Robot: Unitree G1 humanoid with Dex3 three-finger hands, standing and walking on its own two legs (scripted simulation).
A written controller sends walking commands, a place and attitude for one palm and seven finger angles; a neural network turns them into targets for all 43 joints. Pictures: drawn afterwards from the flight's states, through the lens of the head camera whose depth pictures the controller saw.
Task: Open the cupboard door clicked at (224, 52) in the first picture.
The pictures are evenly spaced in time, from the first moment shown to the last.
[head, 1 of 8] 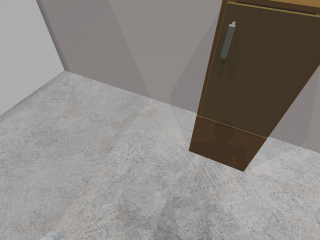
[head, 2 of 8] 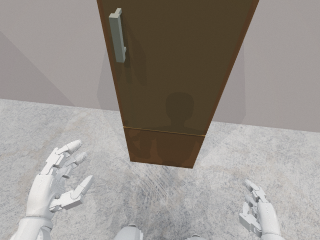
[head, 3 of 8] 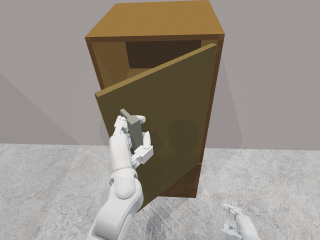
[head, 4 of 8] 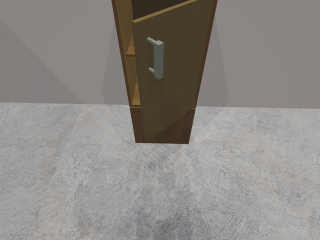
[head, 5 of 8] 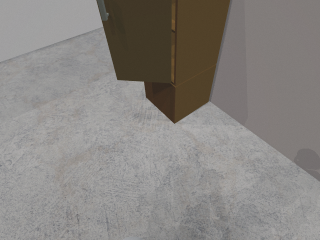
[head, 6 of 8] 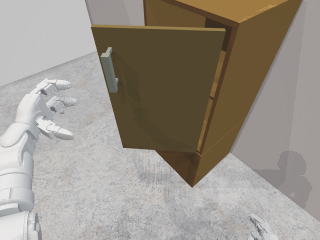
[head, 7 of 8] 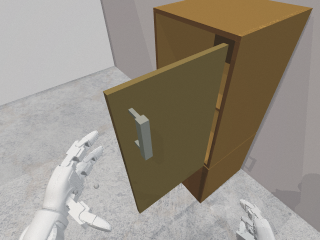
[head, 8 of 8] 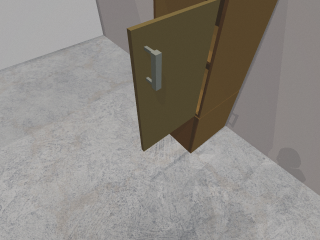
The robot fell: no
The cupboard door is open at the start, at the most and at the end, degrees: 0 91 90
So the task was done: yes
